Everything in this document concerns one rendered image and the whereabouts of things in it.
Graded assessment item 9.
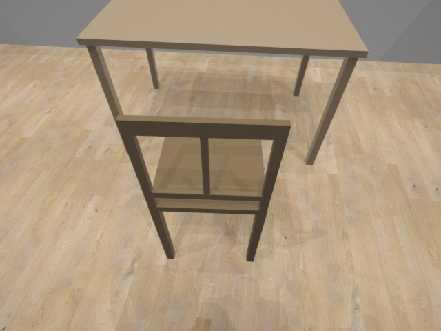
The table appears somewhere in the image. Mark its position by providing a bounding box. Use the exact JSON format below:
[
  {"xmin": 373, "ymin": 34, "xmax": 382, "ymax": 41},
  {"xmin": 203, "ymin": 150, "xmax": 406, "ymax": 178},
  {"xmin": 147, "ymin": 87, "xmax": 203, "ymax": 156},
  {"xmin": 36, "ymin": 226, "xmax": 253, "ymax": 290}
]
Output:
[{"xmin": 76, "ymin": 0, "xmax": 369, "ymax": 166}]

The chair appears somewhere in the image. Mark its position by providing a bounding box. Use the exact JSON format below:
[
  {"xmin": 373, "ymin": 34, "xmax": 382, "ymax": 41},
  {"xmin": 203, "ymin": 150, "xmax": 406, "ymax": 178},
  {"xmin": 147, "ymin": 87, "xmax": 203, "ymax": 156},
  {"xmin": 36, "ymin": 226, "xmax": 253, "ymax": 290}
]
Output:
[{"xmin": 116, "ymin": 114, "xmax": 291, "ymax": 261}]

